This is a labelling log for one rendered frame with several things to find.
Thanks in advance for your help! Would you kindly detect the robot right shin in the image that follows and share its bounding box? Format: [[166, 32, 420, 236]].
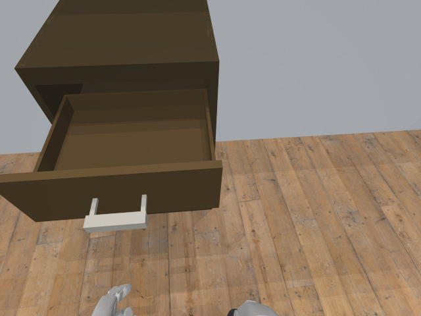
[[240, 300, 256, 307]]

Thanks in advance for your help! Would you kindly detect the right robot thigh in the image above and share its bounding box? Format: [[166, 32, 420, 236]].
[[234, 303, 279, 316]]

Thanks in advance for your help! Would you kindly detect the cabinet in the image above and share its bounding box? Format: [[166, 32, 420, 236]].
[[14, 0, 220, 214]]

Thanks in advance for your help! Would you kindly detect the handle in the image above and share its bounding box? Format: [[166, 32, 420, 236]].
[[83, 194, 148, 233]]

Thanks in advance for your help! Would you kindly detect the robot left hand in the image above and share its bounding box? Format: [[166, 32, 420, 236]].
[[91, 284, 136, 316]]

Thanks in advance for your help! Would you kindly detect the drawer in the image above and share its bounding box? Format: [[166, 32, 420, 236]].
[[0, 89, 223, 222]]

